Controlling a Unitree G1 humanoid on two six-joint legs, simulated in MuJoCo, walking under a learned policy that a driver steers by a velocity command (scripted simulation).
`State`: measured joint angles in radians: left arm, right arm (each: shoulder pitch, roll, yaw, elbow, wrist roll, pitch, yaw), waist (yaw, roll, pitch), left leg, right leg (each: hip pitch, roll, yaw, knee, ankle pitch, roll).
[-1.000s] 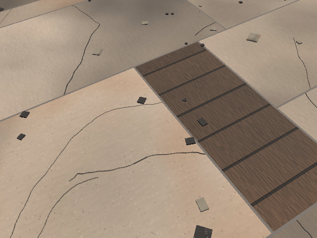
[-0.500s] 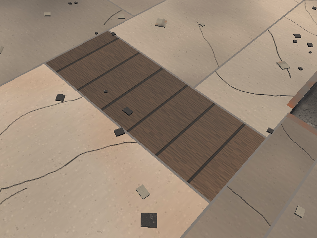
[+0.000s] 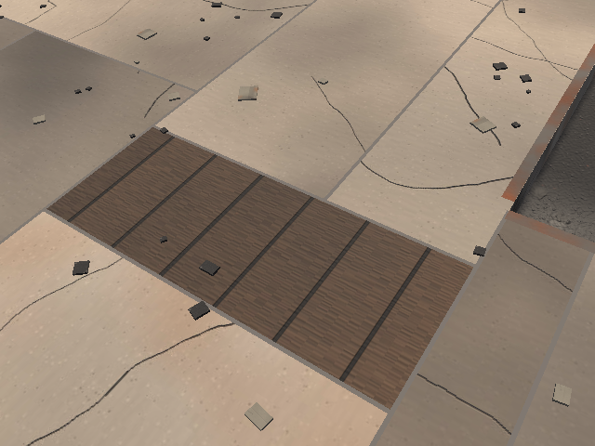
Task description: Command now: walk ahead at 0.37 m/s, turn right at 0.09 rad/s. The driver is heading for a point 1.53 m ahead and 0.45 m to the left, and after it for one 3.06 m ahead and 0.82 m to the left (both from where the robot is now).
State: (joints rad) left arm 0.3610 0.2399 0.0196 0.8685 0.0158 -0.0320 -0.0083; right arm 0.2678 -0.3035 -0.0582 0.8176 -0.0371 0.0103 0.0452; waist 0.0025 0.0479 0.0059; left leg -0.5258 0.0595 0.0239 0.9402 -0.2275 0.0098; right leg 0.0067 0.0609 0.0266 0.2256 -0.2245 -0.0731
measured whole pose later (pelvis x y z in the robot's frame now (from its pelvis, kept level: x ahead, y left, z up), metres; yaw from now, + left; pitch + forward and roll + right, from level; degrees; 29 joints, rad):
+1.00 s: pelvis +0.54 +0.03 -0.01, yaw +3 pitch -1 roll +0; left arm 0.25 0.23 0.04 0.96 0.02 -0.09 0.00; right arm 0.28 -0.24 -0.04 0.96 -0.02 -0.05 0.01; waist -0.01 0.03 0.06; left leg -0.46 0.04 -0.03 1.14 -0.29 0.08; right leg -0.20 0.06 -0.13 0.37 -0.17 -0.10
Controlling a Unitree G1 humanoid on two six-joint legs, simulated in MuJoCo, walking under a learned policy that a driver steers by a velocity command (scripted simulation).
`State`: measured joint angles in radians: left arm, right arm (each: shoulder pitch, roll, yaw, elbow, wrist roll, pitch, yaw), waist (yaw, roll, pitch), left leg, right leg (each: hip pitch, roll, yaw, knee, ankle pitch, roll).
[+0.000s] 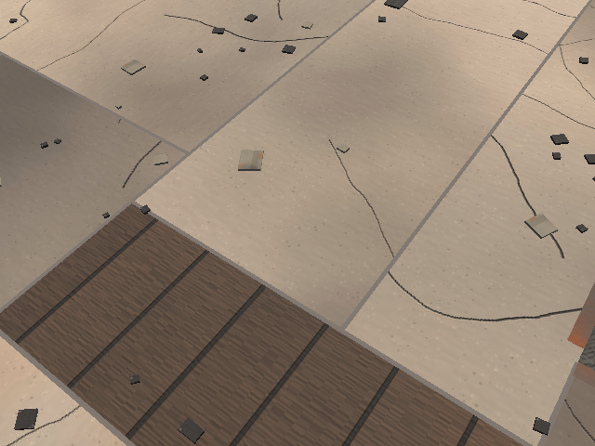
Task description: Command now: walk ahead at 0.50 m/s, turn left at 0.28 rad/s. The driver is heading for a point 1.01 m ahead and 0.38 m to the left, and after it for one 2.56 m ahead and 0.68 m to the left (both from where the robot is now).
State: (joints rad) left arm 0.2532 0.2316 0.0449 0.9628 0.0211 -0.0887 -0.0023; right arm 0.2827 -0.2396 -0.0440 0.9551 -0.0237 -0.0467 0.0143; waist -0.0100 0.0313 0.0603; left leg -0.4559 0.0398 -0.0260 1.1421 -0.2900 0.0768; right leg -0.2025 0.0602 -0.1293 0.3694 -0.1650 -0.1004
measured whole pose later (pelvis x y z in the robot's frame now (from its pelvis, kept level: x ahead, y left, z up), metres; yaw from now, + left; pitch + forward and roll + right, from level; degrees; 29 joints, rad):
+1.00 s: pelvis +0.55 +0.11 -0.01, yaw +34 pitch +1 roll +0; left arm 0.10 0.25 0.03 0.74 0.04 -0.06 0.01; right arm 0.37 -0.30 -0.08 0.87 -0.01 -0.04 0.00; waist -0.07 0.02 0.05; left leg -0.28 -0.10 -0.10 1.10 -0.41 0.09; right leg -0.39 0.01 -0.05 0.55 -0.18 -0.03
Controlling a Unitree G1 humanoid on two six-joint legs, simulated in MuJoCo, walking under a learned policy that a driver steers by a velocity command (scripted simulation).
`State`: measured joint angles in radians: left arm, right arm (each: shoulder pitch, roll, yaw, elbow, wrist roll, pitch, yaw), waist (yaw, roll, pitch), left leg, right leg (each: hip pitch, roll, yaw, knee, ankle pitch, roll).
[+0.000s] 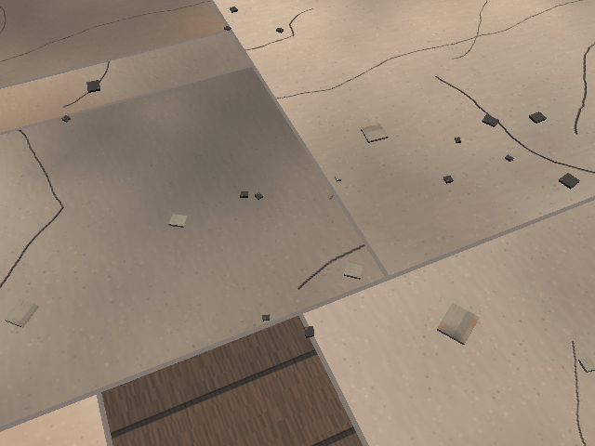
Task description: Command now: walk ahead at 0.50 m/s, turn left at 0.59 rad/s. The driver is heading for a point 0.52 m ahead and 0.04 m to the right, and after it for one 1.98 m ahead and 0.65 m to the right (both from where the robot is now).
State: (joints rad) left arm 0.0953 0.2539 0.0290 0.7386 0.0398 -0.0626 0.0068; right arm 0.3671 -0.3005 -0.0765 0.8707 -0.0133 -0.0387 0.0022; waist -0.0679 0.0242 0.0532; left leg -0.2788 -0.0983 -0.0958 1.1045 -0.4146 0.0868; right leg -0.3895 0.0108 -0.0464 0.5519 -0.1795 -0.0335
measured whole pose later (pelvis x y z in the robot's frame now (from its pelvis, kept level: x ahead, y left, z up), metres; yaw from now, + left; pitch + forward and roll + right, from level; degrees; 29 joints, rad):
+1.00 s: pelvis +0.51 +0.03 -0.01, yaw -9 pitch +1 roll +0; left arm 0.12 0.25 0.06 0.79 0.03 -0.03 -0.03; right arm 0.35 -0.23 -0.04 0.93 -0.02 -0.06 -0.01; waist -0.02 0.00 0.06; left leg -0.17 0.04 0.13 1.10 -0.45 0.01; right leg -0.44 0.08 -0.10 0.63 -0.20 -0.15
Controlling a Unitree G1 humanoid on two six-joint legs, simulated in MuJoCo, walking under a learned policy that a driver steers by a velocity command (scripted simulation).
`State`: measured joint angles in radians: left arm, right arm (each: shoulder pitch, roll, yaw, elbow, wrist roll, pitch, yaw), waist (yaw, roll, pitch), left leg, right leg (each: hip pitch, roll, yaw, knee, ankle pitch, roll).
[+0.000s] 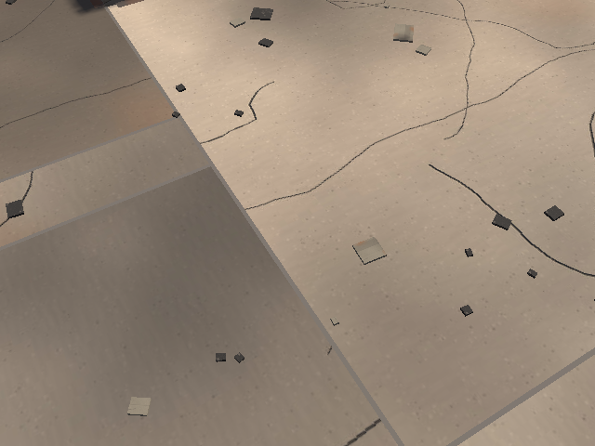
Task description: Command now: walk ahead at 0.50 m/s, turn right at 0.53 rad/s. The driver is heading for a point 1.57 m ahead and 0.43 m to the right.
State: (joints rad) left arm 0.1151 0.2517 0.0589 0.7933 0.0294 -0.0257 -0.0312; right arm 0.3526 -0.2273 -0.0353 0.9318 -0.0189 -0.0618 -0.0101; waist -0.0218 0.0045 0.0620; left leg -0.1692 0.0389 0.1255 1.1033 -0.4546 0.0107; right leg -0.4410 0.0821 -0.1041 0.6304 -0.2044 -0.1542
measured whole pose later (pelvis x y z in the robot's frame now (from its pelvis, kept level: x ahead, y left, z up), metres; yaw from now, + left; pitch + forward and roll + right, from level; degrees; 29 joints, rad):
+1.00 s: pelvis +0.50 -0.10 +0.00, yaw -34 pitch +2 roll +1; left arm 0.03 0.25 0.03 0.68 0.06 -0.03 -0.05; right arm 0.42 -0.25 -0.04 0.89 -0.02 -0.05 0.00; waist -0.06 0.00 0.06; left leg -0.01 0.10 0.24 0.65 -0.49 -0.02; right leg -0.47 0.03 -0.08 0.59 -0.13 -0.12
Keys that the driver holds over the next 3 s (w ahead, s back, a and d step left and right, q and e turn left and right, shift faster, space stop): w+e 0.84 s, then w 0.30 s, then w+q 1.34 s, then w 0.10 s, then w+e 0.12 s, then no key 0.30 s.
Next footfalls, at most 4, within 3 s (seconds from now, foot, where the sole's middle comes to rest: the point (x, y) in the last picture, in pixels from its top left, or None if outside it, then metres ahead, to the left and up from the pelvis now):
0.44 left None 0.43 0.09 -0.75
0.96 right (411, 388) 0.57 -0.23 -0.75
1.54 left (402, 260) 0.91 -0.26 -0.75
2.04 right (480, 192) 1.15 -0.52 -0.75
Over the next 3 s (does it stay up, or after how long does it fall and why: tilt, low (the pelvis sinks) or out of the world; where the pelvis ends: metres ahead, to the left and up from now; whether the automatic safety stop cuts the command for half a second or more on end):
stays up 1.46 -0.34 0.02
